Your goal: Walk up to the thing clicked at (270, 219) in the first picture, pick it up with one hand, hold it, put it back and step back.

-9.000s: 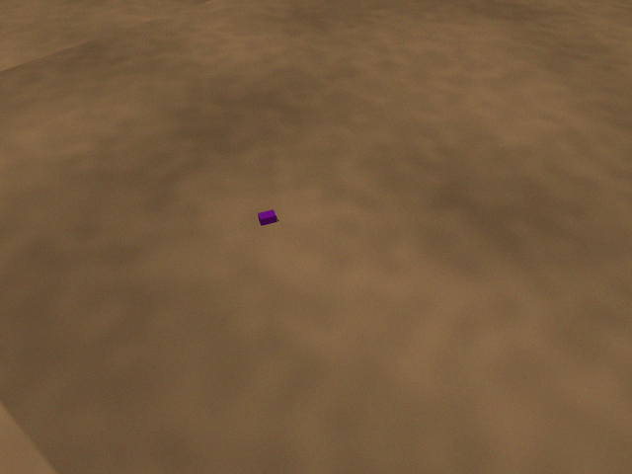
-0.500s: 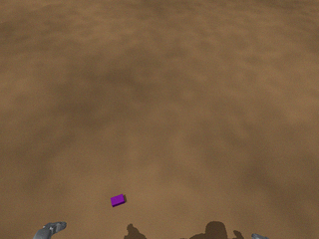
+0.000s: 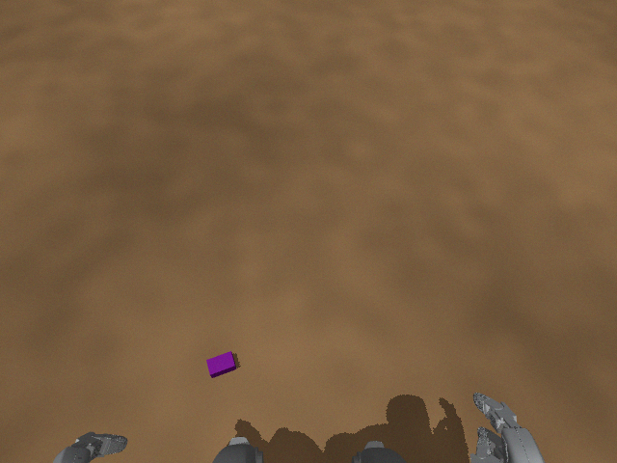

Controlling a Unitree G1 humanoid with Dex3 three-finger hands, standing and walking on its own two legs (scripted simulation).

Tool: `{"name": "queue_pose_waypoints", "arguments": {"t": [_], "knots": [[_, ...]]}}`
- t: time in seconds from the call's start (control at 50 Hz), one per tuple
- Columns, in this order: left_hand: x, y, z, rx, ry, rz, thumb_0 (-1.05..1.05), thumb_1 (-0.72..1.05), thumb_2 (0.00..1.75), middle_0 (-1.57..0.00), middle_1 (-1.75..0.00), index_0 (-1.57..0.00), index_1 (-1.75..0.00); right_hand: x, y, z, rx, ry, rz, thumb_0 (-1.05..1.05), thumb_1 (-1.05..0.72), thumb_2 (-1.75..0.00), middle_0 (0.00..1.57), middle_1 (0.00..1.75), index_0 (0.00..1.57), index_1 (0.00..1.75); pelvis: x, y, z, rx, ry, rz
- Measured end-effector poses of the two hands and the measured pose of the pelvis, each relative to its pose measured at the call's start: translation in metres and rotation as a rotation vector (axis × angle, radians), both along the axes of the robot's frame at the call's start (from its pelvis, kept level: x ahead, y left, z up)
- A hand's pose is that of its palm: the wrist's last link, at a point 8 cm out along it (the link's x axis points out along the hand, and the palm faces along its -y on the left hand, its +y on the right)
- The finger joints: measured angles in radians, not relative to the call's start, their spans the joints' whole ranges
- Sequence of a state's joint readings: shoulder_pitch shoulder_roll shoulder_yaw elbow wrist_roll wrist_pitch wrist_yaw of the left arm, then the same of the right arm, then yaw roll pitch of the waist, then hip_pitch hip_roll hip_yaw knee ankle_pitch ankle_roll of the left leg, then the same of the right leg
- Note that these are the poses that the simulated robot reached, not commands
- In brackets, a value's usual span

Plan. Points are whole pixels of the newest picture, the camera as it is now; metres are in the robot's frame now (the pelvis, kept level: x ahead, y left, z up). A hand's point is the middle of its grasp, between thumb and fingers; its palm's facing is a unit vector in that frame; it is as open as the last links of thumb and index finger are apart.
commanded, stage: rise first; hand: left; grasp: from above
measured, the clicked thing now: (221, 364) +0.43 +0.23 -0.68
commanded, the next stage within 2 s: none
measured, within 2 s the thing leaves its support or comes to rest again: neither
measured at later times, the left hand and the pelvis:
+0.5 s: hand (139, 451) +0.19 +0.28 -0.29, palm faces -0.36 -0.56 -0.75, open 11.8 cm; pelvis -0.04 -0.01 -0.14, yaw +0 degrees
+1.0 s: hand (172, 393) +0.31 +0.29 -0.45, palm faces -0.37 -0.13 -0.92, open 11.4 cm; pelvis -0.09 -0.01 -0.30, yaw -4 degrees
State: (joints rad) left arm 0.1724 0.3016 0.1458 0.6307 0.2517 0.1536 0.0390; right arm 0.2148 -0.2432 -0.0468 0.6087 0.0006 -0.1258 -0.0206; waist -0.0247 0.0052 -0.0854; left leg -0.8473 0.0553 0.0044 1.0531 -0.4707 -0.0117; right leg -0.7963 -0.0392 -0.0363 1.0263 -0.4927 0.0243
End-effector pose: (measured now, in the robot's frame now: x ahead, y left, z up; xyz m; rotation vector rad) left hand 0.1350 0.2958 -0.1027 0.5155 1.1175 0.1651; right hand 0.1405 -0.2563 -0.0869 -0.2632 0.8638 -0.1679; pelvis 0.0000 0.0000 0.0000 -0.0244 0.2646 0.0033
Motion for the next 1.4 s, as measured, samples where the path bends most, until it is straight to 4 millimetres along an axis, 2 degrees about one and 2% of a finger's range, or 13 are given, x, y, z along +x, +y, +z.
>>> {"name": "queue_pose_waypoints", "arguments": {"t": [0.18, 0.26, 0.34, 0.44, 0.56, 0.68, 0.76, 0.82, 0.94, 1.06, 1.2, 1.4], "knots": [[-0.006, 0.0, -0.018, 0.05, 0.004, -0.045, -0.01, -0.2, 0.63, -0.51, -0.67, -0.5, -0.68, 0.019, 0.011, -0.019, 0.011, -0.073, 0.047, 0.01, -0.96, -0.91, 0.2, 0.3, 0.21, 0.3, -0.005, -0.001, -0.025, -0.008, 0.054, 0.005], [-0.002, 0.003, -0.034, 0.091, 0.013, -0.094, -0.01, -0.19, 0.62, -0.51, -0.67, -0.51, -0.68, 0.023, 0.012, -0.034, 0.011, -0.09, 0.07, 0.01, -0.96, -0.91, 0.2, 0.3, 0.21, 0.3, -0.01, -0.002, -0.041, -0.009, 0.088, 0.007], [0.011, 0.009, -0.065, 0.159, 0.016, -0.175, 0.0, -0.19, 0.63, -0.5, -0.68, -0.49, -0.69, 0.023, 0.008, -0.062, 0.002, -0.096, 0.096, 0.01, -0.95, -0.91, 0.2, 0.3, 0.21, 0.3, -0.018, -0.003, -0.068, -0.007, 0.142, 0.005], [0.043, 0.009, -0.108, 0.269, -0.037, -0.322, -0.01, -0.18, 0.64, -0.47, -0.7, -0.47, -0.7, 0.017, -0.003, -0.112, -0.016, -0.066, 0.103, 0.01, -0.93, -0.9, 0.2, 0.3, 0.21, 0.3, -0.031, -0.005, -0.112, -0.002, 0.215, 0.0], [0.083, 0.004, -0.16, 0.417, -0.108, -0.44, 0.0, -0.18, 0.66, -0.46, -0.72, -0.46, -0.72, -0.006, -0.016, -0.183, -0.019, 0.034, 0.091, 0.01, -0.92, -0.9, 0.2, 0.3, 0.21, 0.3, -0.047, -0.008, -0.167, -0.003, 0.289, -0.01], [0.114, 0.001, -0.21, 0.546, -0.125, -0.539, 0.0, -0.16, 0.67, -0.46, -0.72, -0.46, -0.72, -0.046, -0.021, -0.252, -0.002, 0.173, 0.078, 0.01, -0.92, -0.9, 0.2, 0.3, 0.21, 0.3, -0.065, -0.01, -0.217, -0.007, 0.325, -0.022], [0.132, -0.003, -0.237, 0.615, -0.141, -0.608, 0.0, -0.13, 0.66, -0.47, -0.7, -0.47, -0.7, -0.078, -0.022, -0.287, 0.006, 0.26, 0.063, 0.01, -0.91, -0.9, 0.2, 0.3, 0.21, 0.3, -0.074, -0.011, -0.245, -0.009, 0.331, -0.032], [0.146, -0.006, -0.254, 0.652, -0.158, -0.651, 0.0, -0.11, 0.65, -0.48, -0.69, -0.48, -0.69, -0.1, -0.022, -0.307, 0.008, 0.315, 0.045, 0.01, -0.91, -0.9, 0.2, 0.29, 0.21, 0.3, -0.08, -0.011, -0.263, -0.012, 0.33, -0.039], [0.171, -0.008, -0.281, 0.702, -0.183, -0.7, 0.0, -0.1, 0.65, -0.47, -0.7, -0.48, -0.69, -0.138, -0.021, -0.329, -0.006, 0.394, 0.01, 0.01, -0.9, -0.9, 0.2, 0.29, 0.21, 0.3, -0.086, -0.009, -0.29, -0.023, 0.324, -0.052], [0.19, -0.009, -0.302, 0.714, -0.189, -0.696, 0.0, -0.13, 0.67, -0.44, -0.72, -0.45, -0.71, -0.161, -0.021, -0.339, -0.023, 0.442, -0.019, 0.0, -0.9, -0.89, 0.2, 0.29, 0.21, 0.3, -0.086, -0.005, -0.308, -0.036, 0.324, -0.058], [0.207, -0.011, -0.324, 0.691, -0.17, -0.649, 0.0, -0.19, 0.72, -0.39, -0.76, -0.4, -0.75, -0.175, -0.017, -0.348, -0.022, 0.475, -0.023, 0.0, -0.89, -0.89, 0.2, 0.29, 0.21, 0.3, -0.084, -0.002, -0.323, -0.045, 0.327, -0.065], [0.226, -0.019, -0.353, 0.68, -0.163, -0.688, 0.0, -0.24, 0.75, -0.35, -0.78, -0.37, -0.77, -0.186, -0.013, -0.369, 0.004, 0.515, -0.01, 0.0, -0.89, -0.89, 0.2, 0.29, 0.21, 0.3, -0.083, 0.0, -0.346, -0.051, 0.327, -0.072]]}}
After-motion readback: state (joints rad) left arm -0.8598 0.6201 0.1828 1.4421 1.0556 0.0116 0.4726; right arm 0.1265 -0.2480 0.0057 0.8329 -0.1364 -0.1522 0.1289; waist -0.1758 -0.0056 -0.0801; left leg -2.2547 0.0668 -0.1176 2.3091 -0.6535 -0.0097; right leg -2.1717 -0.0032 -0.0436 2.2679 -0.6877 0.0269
